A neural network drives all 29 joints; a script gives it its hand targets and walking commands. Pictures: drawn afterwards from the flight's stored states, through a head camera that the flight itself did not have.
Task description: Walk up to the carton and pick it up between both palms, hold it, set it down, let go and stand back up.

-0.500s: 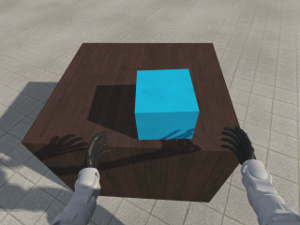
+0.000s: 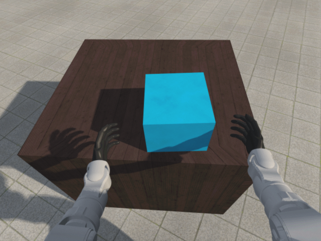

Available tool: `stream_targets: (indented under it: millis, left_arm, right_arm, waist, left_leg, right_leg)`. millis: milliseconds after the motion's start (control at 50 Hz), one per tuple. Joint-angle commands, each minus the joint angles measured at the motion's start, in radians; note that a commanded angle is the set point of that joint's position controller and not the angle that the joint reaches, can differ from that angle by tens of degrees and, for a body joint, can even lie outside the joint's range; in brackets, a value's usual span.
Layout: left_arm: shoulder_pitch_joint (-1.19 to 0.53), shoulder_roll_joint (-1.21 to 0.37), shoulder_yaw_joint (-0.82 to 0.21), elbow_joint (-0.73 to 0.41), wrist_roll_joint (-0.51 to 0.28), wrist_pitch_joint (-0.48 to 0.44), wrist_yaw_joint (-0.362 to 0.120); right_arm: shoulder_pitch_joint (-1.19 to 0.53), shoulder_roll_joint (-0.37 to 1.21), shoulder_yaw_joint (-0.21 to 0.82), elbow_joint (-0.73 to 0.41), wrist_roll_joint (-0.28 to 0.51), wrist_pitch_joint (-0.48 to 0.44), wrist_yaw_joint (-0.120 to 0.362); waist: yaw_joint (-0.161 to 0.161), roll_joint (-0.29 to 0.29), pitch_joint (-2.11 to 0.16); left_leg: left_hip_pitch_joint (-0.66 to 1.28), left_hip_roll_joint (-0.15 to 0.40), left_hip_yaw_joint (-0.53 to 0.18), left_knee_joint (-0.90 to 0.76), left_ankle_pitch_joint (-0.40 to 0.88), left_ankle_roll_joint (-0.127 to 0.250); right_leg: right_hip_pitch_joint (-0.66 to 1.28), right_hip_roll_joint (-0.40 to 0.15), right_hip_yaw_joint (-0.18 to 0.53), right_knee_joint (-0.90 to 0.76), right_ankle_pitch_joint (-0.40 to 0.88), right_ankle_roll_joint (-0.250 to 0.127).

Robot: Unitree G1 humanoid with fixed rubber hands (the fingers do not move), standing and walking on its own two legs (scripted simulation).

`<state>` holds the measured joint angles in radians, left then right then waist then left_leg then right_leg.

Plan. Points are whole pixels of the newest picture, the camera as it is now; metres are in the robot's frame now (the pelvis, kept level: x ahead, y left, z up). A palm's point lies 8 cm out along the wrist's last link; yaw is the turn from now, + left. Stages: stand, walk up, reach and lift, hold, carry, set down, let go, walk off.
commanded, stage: reach and lift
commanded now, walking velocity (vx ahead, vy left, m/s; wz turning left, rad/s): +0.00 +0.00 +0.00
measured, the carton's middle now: (175, 111) +0.54 -0.04 -0.04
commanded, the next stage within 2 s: none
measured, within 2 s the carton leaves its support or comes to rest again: neither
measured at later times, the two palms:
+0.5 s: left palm (104, 126) +0.42 +0.17 +0.05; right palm (258, 117) +0.42 -0.24 +0.07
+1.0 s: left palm (101, 95) +0.48 +0.18 +0.11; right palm (262, 88) +0.47 -0.25 +0.12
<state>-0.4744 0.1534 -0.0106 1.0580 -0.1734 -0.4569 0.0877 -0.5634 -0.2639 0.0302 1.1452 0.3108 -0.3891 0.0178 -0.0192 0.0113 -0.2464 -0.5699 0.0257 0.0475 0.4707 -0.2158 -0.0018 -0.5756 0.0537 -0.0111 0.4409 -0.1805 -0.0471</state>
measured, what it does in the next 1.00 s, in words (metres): stands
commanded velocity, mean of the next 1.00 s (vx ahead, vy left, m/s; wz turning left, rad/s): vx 0.00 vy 0.00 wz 0.00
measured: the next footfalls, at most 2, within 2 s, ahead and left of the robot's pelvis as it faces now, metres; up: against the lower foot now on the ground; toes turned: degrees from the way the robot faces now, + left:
none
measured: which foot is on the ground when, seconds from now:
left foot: down 0.00-1.00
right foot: down 0.00-1.00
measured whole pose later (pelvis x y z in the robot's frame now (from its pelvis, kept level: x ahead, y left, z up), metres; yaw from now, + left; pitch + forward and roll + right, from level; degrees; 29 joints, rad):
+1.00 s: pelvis -0.02 +0.00 -0.02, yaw -1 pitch +29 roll +0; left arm -1.24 0.31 -0.17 1.48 -0.45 -0.20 0.07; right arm -1.27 -0.44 0.21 1.51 0.51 -0.14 0.06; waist -0.02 0.01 -0.32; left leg -0.85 0.03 0.04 0.54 -0.20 0.00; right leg -0.86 0.06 0.01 0.50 -0.15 -0.02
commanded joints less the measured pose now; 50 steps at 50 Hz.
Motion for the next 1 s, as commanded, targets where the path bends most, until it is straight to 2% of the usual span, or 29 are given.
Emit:
stream_targets:
  millis: [0, 160, 260, 360, 420, 500, 620, 720, 800, 900, 980]
  left_arm:
    - [-0.308, 0.069, 0.05, -0.078, 0.018, 0.003, -0.018]
    - [-0.504, 0.114, 0.003, -0.118, -0.057, 0.017, 0.013]
    - [-0.601, 0.139, -0.015, -0.004, -0.098, 0.053, 0.018]
    - [-0.702, 0.17, -0.032, 0.146, -0.14, 0.071, 0.005]
    - [-0.777, 0.195, -0.047, 0.201, -0.17, 0.069, -0.002]
    - [-0.889, 0.231, -0.07, 0.217, -0.211, 0.064, -0.006]
    - [-1.035, 0.263, -0.101, 0.177, -0.245, 0.101, -0.004]
    - [-1.111, 0.269, -0.122, 0.191, -0.249, 0.172, -0.004]
    - [-1.148, 0.278, -0.138, 0.251, -0.259, 0.214, -0.009]
    - [-1.19, 0.3, -0.154, 0.324, -0.279, 0.224, -0.016]
    - [-1.247, 0.317, -0.166, 0.327, -0.287, 0.223, -0.018]
  right_arm:
    - [-0.321, -0.166, -0.016, -0.074, 0.01, -0.032, -0.029]
    - [-0.501, -0.223, 0.025, -0.12, 0.059, 0.019, -0.005]
    - [-0.59, -0.225, 0.085, -0.01, 0.106, 0.073, 0.011]
    - [-0.695, -0.229, 0.139, 0.103, 0.147, 0.096, 0.013]
    - [-0.769, -0.239, 0.156, 0.121, 0.16, 0.095, 0.01]
    - [-0.865, -0.255, 0.158, 0.104, 0.165, 0.095, 0.007]
    - [-0.967, -0.297, 0.137, 0.115, 0.163, 0.125, 0.019]
    - [-1.027, -0.325, 0.122, 0.175, 0.16, 0.171, 0.034]
    - [-1.074, -0.325, 0.137, 0.215, 0.17, 0.202, 0.039]
    - [-1.13, -0.308, 0.18, 0.237, 0.203, 0.217, 0.041]
    - [-1.169, -0.313, 0.193, 0.251, 0.223, 0.223, 0.048]
  waist:
    - [-0.02, -0.033, -0.344]
    - [0.002, 0.0, -0.5]
    - [0.019, 0.004, -0.488]
    - [0.014, -0.039, -0.47]
    - [0.004, -0.066, -0.519]
    - [-0.007, -0.08, -0.63]
    - [-0.01, -0.027, -0.763]
    - [-0.008, 0.001, -0.753]
    - [-0.008, -0.031, -0.702]
    - [-0.006, -0.084, -0.683]
    - [-0.003, -0.07, -0.709]
  left_leg:
    - [0.237, -0.005, -0.055, 0.001, 0.348, -0.025]
    - [0.339, 0.0, -0.053, 0.005, 0.387, -0.054]
    - [0.253, 0.009, -0.054, 0.021, 0.306, -0.042]
    - [0.089, 0.012, -0.061, 0.033, 0.214, -0.014]
    - [0.001, 0.007, -0.061, 0.037, 0.196, -0.002]
    - [-0.057, 0.0, -0.058, 0.039, 0.2, 0.003]
    - [0.056, 0.002, -0.049, 0.071, 0.269, -0.027]
    - [0.132, 0.016, -0.05, 0.097, 0.293, -0.042]
    - [0.055, 0.022, -0.056, 0.092, 0.257, -0.02]
    - [-0.148, 0.02, -0.065, 0.046, 0.197, 0.025]
    - [-0.165, 0.019, -0.067, 0.021, 0.217, 0.029]
  right_leg:
    - [0.276, -0.033, 0.089, -0.022, 0.496, 0.04]
    - [0.187, -0.01, 0.058, -0.043, 0.455, 0.051]
    - [0.134, -0.026, 0.072, -0.022, 0.392, 0.062]
    - [0.144, -0.045, 0.105, 0.026, 0.363, 0.091]
    - [0.189, -0.05, 0.118, 0.058, 0.386, 0.114]
    - [0.233, -0.049, 0.111, 0.092, 0.427, 0.135]
    - [0.128, -0.026, 0.057, 0.097, 0.432, 0.127]
    - [0.03, -0.017, 0.034, 0.079, 0.391, 0.117]
    - [0.084, -0.029, 0.049, 0.083, 0.395, 0.128]
    - [0.281, -0.056, 0.097, 0.116, 0.479, 0.159]
    - [0.327, -0.061, 0.097, 0.128, 0.539, 0.166]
